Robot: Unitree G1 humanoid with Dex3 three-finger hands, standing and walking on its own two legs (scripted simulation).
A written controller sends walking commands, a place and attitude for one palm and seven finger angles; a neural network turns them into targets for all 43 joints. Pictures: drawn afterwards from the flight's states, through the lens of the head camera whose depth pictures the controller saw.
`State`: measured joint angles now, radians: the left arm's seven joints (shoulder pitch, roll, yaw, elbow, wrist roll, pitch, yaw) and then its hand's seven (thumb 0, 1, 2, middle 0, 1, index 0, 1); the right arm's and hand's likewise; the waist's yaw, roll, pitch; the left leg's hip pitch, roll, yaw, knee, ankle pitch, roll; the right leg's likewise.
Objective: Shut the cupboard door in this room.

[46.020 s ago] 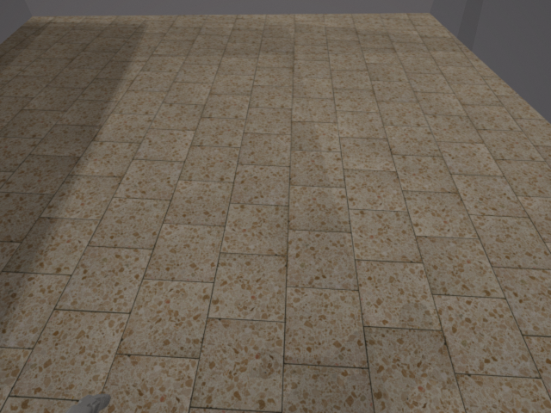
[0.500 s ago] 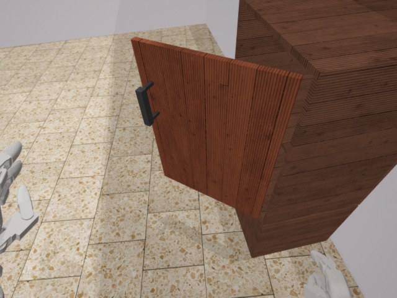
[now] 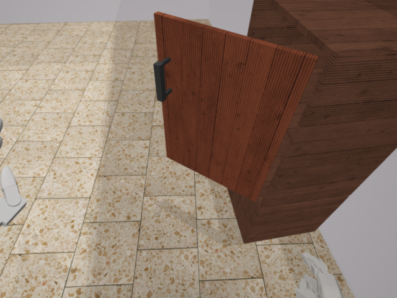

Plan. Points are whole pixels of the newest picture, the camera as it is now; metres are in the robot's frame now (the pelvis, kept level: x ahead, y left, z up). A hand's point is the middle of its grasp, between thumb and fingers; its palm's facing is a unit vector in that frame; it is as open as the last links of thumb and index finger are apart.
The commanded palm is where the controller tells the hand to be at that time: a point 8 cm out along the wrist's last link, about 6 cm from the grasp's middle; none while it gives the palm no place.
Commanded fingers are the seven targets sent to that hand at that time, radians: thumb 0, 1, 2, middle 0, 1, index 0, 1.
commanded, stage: step back with the hand held close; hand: left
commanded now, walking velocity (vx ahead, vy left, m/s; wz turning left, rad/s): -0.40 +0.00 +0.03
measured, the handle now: (164, 79) +0.69 +0.16 +0.07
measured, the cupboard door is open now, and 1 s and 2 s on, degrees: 49 49 49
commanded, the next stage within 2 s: stop stepping back and stand still in 0.82 s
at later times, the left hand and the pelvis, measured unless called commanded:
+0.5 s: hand (2, 246) +0.14 +0.25 +0.18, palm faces +0.49 -0.75 -0.43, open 7.4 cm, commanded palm +0.07 +0.29 +0.20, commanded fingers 0.00 0.90 0.90 -0.20 -0.30 -0.20 -0.30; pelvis -0.05 -0.02 -0.01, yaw +4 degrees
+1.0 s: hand out of the picture +0.06 +0.24 +0.19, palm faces +0.35 -0.86 -0.38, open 7.4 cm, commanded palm -0.01 +0.29 +0.20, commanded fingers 0.00 0.90 0.90 -0.20 -0.30 -0.20 -0.30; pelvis -0.16 -0.01 +0.01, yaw -3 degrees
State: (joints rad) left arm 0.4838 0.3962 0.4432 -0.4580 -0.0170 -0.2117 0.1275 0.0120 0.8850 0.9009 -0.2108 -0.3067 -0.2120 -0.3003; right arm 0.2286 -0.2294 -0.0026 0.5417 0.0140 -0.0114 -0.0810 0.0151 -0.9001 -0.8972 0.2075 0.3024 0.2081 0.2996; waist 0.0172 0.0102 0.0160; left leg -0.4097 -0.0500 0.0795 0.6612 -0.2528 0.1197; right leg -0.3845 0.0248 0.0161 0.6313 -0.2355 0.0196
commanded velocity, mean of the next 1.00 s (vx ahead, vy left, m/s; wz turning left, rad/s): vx -0.32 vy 0.01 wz -0.04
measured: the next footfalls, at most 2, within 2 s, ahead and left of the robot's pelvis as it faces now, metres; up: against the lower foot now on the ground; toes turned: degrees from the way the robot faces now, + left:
right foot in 0.92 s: -0.22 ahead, -0.16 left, +0.00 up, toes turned -1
right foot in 1.36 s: -0.22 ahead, -0.05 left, +0.00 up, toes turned -5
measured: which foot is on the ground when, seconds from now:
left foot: down 0.00-1.00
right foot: down 0.00-0.58, up 0.60-0.90, down 0.92-1.00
